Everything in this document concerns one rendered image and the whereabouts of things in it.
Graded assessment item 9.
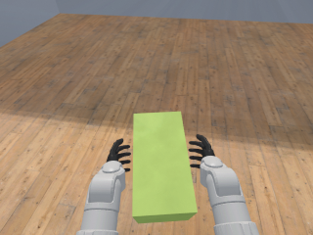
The carton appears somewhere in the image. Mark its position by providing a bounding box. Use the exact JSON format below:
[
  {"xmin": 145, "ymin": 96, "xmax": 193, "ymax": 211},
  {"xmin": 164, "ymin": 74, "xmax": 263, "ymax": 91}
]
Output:
[{"xmin": 132, "ymin": 111, "xmax": 198, "ymax": 224}]

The robot right forearm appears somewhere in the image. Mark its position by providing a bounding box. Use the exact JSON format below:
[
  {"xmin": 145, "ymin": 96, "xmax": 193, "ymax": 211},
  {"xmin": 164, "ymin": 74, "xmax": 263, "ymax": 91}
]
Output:
[{"xmin": 200, "ymin": 156, "xmax": 259, "ymax": 235}]

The robot left forearm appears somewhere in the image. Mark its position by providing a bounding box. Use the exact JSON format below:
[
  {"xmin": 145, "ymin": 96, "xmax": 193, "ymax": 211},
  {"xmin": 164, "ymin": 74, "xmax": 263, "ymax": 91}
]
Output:
[{"xmin": 76, "ymin": 161, "xmax": 126, "ymax": 235}]

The left robot hand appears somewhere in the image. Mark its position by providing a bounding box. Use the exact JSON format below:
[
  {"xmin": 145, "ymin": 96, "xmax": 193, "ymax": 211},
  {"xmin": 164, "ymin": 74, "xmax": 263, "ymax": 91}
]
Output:
[{"xmin": 106, "ymin": 138, "xmax": 131, "ymax": 172}]

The right robot hand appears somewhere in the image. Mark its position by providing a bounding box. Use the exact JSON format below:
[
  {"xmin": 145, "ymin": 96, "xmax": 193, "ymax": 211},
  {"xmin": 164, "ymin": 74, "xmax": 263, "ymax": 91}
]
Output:
[{"xmin": 188, "ymin": 134, "xmax": 215, "ymax": 168}]

